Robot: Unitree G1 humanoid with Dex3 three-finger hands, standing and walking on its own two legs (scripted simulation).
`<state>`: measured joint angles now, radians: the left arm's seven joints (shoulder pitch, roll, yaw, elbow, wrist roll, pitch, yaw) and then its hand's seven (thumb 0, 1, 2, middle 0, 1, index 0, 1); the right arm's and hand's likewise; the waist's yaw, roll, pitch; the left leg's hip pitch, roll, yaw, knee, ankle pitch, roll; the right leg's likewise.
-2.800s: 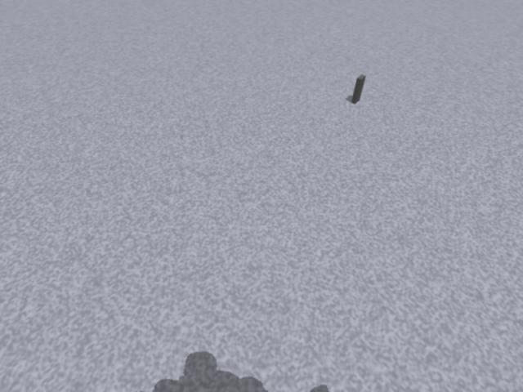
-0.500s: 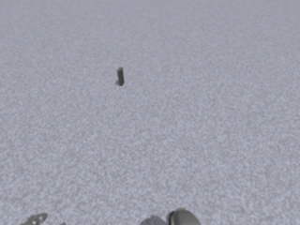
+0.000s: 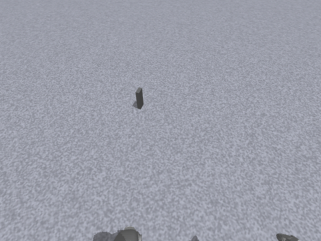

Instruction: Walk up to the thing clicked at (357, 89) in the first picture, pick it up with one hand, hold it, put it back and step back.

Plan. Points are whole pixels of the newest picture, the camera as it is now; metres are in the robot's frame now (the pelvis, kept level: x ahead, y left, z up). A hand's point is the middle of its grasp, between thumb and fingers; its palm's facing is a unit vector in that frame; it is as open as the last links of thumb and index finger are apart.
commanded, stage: walk up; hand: left
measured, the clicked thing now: (139, 98) +1.26 +0.22 -0.67
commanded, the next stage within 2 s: none
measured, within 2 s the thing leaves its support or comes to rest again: neither
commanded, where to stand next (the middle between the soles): +0.93 +0.03 m, yaw +1 degrees
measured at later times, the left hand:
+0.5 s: hand (83, 167) +0.36 +0.28 -0.13, palm faces -0.09 -0.92 -0.39, open 7.4 cm
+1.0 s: hand (88, 147) +0.45 +0.30 -0.15, palm faces +0.05 -0.93 -0.36, open 7.4 cm
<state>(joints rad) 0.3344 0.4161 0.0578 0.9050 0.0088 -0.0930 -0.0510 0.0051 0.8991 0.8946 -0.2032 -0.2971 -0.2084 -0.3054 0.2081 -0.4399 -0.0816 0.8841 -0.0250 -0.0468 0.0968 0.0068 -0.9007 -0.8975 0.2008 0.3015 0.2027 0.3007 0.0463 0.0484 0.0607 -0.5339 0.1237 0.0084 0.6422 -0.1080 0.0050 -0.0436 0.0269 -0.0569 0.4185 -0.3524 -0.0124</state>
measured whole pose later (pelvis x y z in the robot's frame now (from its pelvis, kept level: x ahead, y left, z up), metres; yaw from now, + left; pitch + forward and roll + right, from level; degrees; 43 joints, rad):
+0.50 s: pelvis +0.25 +0.01 -0.01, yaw -2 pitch -3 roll +2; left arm 0.21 0.43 0.06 0.91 0.01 -0.05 -0.09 0.00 0.90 0.90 -0.20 -0.30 -0.20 -0.30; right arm 0.37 -0.43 -0.06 0.90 -0.01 -0.07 0.07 0.01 -0.90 -0.90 0.21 0.30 0.21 0.30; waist -0.04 -0.01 0.05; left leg -0.04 0.04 0.12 0.49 -0.40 -0.02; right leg -0.44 -0.10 -0.03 0.59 -0.13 -0.01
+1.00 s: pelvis +0.44 +0.01 -0.01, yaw +3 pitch -2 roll -3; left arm 0.35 0.44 0.06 0.89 0.01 -0.08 -0.04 0.00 0.90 0.89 -0.20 -0.30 -0.21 -0.31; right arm 0.24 -0.42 -0.08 0.90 -0.03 -0.04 0.10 0.01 -0.90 -0.90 0.20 0.30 0.20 0.30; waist 0.04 0.01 0.06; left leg -0.41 0.08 0.02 0.58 -0.14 0.02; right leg -0.07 -0.05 -0.15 0.52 -0.40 0.02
